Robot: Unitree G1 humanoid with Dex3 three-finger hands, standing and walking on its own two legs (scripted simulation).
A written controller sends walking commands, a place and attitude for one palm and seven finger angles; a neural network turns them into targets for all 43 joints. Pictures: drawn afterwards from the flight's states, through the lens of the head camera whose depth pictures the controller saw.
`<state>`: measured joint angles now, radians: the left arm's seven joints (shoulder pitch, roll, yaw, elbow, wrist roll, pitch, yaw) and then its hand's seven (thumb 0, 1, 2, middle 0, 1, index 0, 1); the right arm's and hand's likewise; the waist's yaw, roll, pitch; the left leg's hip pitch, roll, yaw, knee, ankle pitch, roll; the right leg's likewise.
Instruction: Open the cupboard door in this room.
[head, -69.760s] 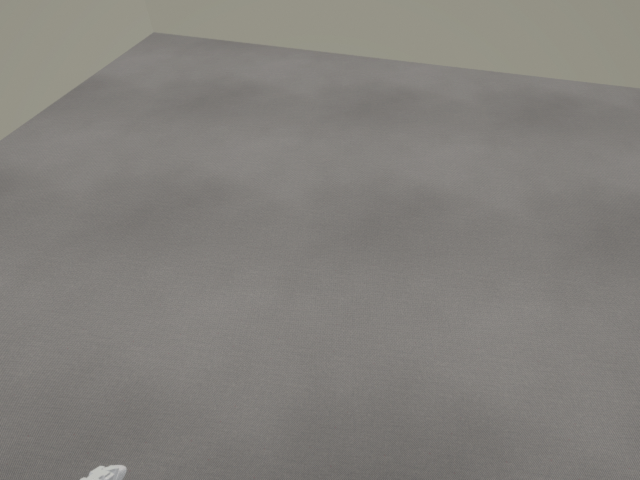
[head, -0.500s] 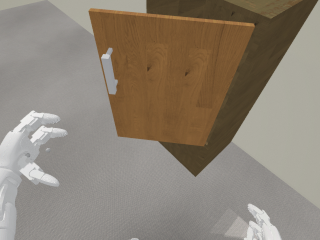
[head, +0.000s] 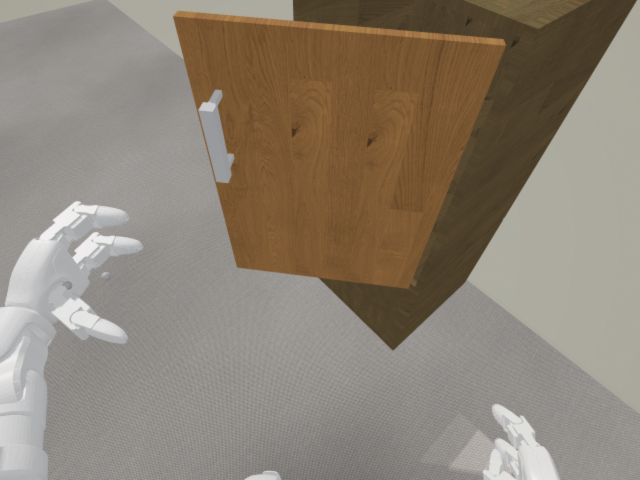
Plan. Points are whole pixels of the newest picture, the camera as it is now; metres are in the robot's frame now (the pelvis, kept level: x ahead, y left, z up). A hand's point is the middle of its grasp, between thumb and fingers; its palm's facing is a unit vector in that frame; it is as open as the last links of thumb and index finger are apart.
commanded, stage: move the hooked fingers beside the handle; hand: left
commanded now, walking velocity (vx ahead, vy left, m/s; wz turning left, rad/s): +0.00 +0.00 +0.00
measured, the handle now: (220, 137) +0.59 +0.20 +0.08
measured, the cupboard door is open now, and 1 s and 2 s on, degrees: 41 41 41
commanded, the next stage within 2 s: none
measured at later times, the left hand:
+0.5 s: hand (137, 224) +0.40 +0.27 +0.09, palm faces -0.07 -1.00 -0.02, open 14.0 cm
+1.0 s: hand (149, 185) +0.47 +0.28 +0.08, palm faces -0.08 -1.00 +0.00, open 14.0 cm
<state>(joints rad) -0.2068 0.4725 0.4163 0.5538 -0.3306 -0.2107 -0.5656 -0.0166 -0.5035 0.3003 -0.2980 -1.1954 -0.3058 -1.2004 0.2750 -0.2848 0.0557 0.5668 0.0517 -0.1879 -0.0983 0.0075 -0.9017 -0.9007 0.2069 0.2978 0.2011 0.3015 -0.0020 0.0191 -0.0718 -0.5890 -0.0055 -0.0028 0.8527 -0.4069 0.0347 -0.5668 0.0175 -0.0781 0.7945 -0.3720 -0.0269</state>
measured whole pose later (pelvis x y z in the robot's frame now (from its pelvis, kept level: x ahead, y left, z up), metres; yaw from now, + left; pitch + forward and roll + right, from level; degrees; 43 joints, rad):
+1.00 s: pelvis +0.01 +0.02 -0.02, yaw -2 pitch +18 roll -3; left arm -0.80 0.69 0.48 1.16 -0.18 -0.33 -0.58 -0.02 -0.50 0.30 -0.30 -1.20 -0.30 -1.20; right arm 0.39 -0.30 0.05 0.61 0.03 0.00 -0.06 0.00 -0.90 -0.90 0.21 0.30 0.20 0.30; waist -0.13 0.00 -0.09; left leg -0.82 0.01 0.02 0.95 -0.44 0.05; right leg -0.80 0.03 -0.06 0.86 -0.38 -0.01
